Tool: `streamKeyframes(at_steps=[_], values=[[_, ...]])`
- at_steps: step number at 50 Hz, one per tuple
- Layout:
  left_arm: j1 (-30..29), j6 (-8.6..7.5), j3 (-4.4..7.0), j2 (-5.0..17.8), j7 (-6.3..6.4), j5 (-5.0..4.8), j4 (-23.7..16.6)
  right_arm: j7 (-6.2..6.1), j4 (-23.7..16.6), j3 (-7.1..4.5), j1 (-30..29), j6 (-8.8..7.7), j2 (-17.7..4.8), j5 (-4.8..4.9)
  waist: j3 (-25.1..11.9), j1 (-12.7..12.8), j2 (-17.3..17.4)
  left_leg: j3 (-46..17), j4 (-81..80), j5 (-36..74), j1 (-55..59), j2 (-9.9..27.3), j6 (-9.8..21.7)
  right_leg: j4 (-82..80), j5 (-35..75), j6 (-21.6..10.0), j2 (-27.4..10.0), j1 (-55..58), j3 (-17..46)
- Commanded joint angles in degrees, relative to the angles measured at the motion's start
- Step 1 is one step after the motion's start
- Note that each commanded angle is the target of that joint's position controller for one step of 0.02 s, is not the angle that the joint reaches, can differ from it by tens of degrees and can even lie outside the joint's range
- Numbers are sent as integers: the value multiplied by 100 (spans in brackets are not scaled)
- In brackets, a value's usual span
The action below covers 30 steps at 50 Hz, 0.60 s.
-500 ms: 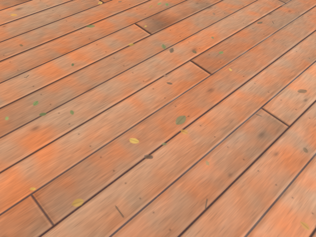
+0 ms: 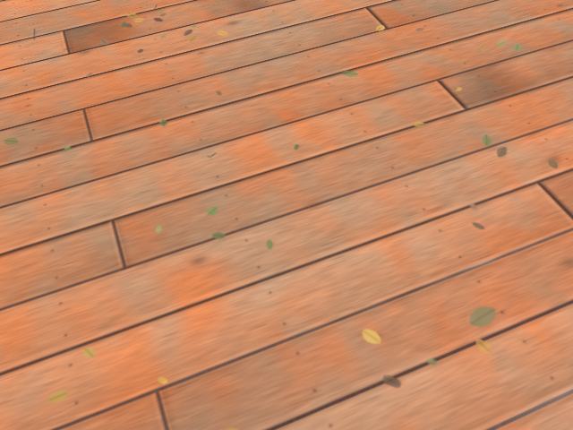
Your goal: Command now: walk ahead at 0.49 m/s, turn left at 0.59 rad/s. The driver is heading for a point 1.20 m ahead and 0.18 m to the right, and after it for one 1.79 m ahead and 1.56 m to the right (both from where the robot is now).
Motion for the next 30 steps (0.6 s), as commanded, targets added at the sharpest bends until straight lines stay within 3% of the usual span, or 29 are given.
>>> streamKeyframes(at_steps=[1,5,10,12,13,14,15,16,17,18,19,21,22,25,30], values=[[113,-139,65,441,-25,-11,-198,93,-412,48,-99,11,-6,-3,67,-129,-659,-165,-208,585,-702,286,-63,-1225,1145,-675,-1692,278,1030],[370,-112,50,488,-26,-10,-45,171,-659,164,-926,-47,150,39,205,41,-675,225,-1583,1451,-408,225,-51,-1148,1697,-493,-1457,296,253],[955,18,53,716,33,0,303,159,-837,226,-1585,-85,145,-1,401,236,-713,682,-2845,808,118,-19,167,-984,2287,-498,-1696,972,90],[1061,108,56,847,60,-4,449,90,-760,197,-1390,-118,64,-50,226,92,-817,869,-3155,198,637,-314,360,-302,3933,-469,-1758,1357,-33],[1085,157,56,918,71,-6,511,54,-596,155,-911,-162,-10,-68,-70,-139,-856,912,-3399,81,1247,-513,482,417,4681,-431,-1736,1442,-125],[1113,201,19,871,77,-54,559,-1,-259,87,5,-240,-131,-127,-596,-540,-703,885,-3812,375,2550,-612,628,1499,4557,-333,-1572,1040,-275],[1027,188,-62,667,58,-101,383,-95,-1,-41,1048,-288,-539,-250,-1340,-973,-323,-275,-3809,-78,4243,473,907,3057,2701,-239,-1371,-217,-226],[1395,168,-213,-4,-66,-241,90,-181,45,-161,1300,-287,-1103,-190,-2110,-739,1085,-3206,-4261,74,5920,2443,1666,5186,-2060,23,-302,-2497,-129],[765,196,13,716,12,-157,107,-256,42,-186,1393,-247,-1024,21,-1921,-956,113,-3234,-4518,701,5469,2303,1489,5680,-1837,-59,-297,-2900,893],[352,159,17,622,0,-202,-31,-273,152,-104,950,-281,-783,67,-1090,-697,49,-2120,-4603,1376,4714,2002,1243,5491,-1250,-127,-499,-3009,1118],[354,136,-14,501,-13,-192,32,-246,178,-18,629,-332,-450,73,-627,-445,-112,-1487,-4825,1804,3949,1745,980,5056,-915,-123,-661,-2765,1086],[678,304,-5,343,-55,-12,273,-246,204,95,233,-413,-40,127,-274,-71,68,-660,-5206,1792,3050,1330,597,4630,-651,-19,-780,-2194,1062],[754,384,3,259,-97,26,340,-246,244,123,260,-465,41,128,-239,-16,106,-476,-5346,1856,2840,1264,563,4607,-563,10,-740,-2027,1044],[395,490,32,136,-198,47,238,-266,442,82,480,-597,-99,173,29,76,80,60,-5656,2050,2748,1180,524,4458,-23,63,-758,-2430,1013],[-659,473,-6,79,-256,41,-109,-303,661,122,768,-613,-33,147,379,-60,57,810,-5750,2266,2900,1028,450,3295,1063,94,-742,-2947,822]])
